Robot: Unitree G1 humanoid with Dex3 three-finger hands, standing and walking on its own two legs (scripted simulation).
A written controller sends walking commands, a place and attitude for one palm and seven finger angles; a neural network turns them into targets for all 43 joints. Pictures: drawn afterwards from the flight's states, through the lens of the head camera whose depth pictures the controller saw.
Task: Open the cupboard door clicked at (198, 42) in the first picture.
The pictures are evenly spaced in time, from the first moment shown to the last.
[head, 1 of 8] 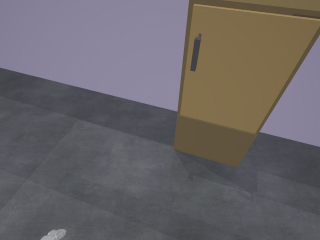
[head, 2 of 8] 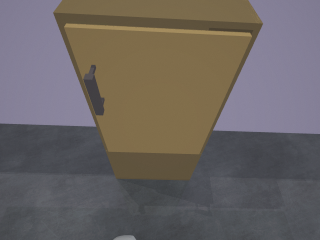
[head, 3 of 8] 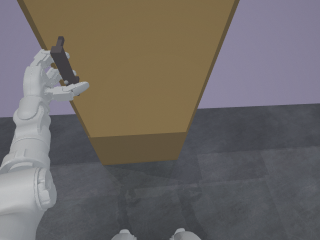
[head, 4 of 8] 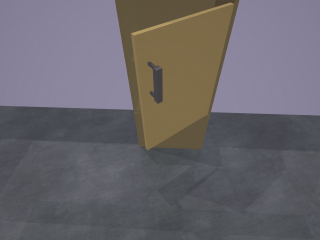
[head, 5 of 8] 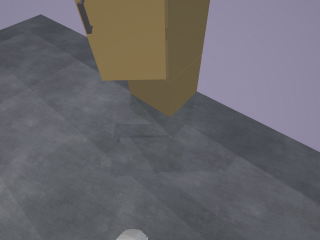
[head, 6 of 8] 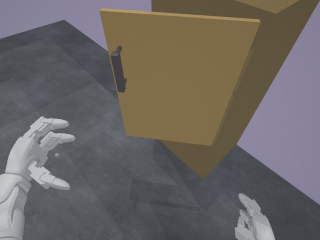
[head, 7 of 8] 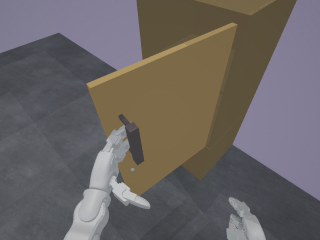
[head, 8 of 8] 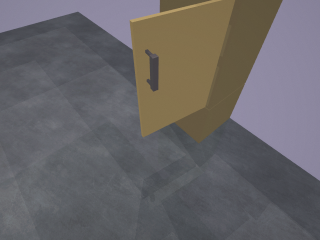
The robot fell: no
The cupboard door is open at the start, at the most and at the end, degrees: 0 83 81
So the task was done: yes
